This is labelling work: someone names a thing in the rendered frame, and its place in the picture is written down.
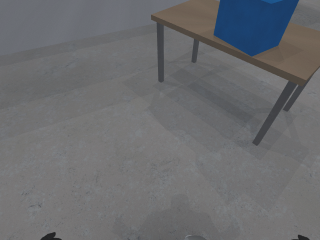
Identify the carton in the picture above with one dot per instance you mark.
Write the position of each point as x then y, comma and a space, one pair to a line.
253, 26

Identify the table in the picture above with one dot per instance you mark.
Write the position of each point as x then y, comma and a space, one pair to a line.
296, 58

